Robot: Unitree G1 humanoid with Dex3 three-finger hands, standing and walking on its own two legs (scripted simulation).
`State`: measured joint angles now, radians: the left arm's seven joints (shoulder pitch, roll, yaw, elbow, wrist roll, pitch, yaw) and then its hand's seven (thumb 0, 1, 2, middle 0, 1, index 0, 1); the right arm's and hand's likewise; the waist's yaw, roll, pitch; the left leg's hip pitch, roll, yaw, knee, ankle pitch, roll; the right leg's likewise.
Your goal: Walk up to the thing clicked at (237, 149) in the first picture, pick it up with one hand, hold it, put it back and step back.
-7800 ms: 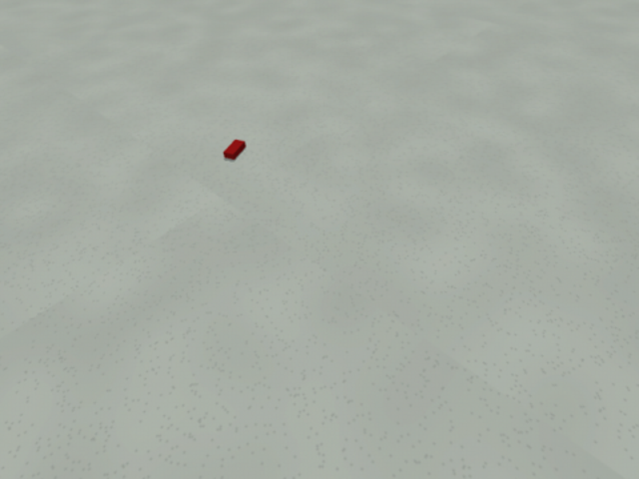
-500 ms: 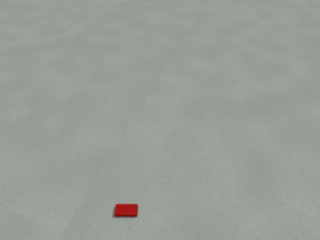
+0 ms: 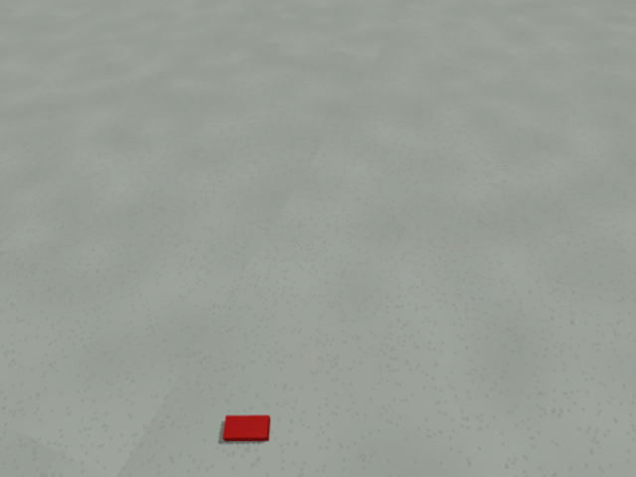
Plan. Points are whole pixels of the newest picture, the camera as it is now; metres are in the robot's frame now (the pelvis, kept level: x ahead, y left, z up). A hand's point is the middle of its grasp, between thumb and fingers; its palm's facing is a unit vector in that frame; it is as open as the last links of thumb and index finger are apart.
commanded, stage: stand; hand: left
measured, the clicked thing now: (247, 428) +0.42 +0.25 -0.77
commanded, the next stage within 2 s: none
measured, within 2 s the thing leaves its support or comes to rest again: neither
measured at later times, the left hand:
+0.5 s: hand out of the picture +0.06 +0.25 -0.16, palm faces -0.02 -0.94 -0.33, open 7.4 cm
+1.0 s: hand out of the picture +0.07 +0.26 -0.16, palm faces -0.02 -0.94 -0.34, open 7.4 cm
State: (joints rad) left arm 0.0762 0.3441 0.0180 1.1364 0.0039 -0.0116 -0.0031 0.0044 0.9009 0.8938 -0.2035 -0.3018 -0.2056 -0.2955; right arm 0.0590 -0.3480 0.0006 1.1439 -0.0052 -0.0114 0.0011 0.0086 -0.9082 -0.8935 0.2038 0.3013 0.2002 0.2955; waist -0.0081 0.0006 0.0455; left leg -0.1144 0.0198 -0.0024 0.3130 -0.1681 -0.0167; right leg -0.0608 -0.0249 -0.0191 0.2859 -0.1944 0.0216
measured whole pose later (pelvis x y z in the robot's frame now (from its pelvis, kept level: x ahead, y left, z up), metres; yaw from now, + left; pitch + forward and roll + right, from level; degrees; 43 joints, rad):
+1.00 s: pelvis -0.01 +0.00 +0.00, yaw +0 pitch -2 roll +0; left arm 0.11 0.35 0.00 1.13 0.00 -0.01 -0.01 0.00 0.90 0.89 -0.20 -0.30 -0.21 -0.30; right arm 0.09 -0.35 0.01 1.14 -0.01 -0.01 0.00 0.01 -0.91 -0.89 0.20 0.30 0.20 0.30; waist 0.00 0.00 0.05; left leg -0.12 0.01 0.00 0.31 -0.16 -0.01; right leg -0.07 -0.03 -0.02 0.30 -0.19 0.03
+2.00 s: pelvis +0.00 +0.00 +0.00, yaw +0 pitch -2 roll +0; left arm 0.12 0.35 0.00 1.12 0.01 -0.01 -0.01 0.00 0.90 0.89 -0.20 -0.30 -0.21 -0.30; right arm 0.10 -0.35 0.01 1.13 -0.01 -0.01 0.00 0.01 -0.91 -0.89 0.20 0.30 0.20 0.30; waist 0.00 0.00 0.05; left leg -0.12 0.01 0.00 0.31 -0.17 -0.01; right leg -0.06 -0.03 -0.02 0.29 -0.20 0.03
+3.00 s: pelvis -0.01 +0.01 -0.05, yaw -1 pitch +11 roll -1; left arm 0.03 0.33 0.16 0.90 0.16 0.10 -0.02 0.00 -0.14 0.96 -0.12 -0.96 -0.12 -0.95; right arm 0.25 -0.25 -0.03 0.69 0.03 -0.03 -0.01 0.01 -0.89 -0.89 0.20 0.30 0.20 0.30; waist -0.04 0.01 -0.05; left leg -0.64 0.03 0.00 0.82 -0.38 -0.01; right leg -0.59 -0.02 0.00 0.80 -0.40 0.02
